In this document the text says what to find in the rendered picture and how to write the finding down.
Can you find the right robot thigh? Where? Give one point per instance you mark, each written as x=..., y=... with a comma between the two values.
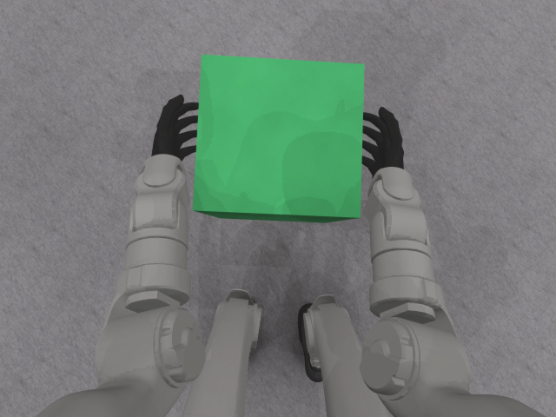
x=330, y=336

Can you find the robot thigh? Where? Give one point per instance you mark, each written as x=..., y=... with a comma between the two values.
x=220, y=388
x=330, y=336

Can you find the left robot upper arm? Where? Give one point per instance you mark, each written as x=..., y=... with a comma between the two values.
x=143, y=363

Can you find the right robot upper arm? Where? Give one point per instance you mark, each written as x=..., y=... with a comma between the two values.
x=422, y=371

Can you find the carton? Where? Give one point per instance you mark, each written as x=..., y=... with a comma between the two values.
x=279, y=139

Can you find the robot right hand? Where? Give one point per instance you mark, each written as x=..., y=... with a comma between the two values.
x=388, y=152

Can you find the left robot thigh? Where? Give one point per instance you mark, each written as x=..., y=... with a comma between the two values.
x=220, y=388

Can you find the robot left forearm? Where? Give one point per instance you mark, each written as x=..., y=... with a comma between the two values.
x=155, y=271

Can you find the robot left hand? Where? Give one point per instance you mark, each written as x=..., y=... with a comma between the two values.
x=167, y=138

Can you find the robot right forearm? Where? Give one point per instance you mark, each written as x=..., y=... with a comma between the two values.
x=403, y=274

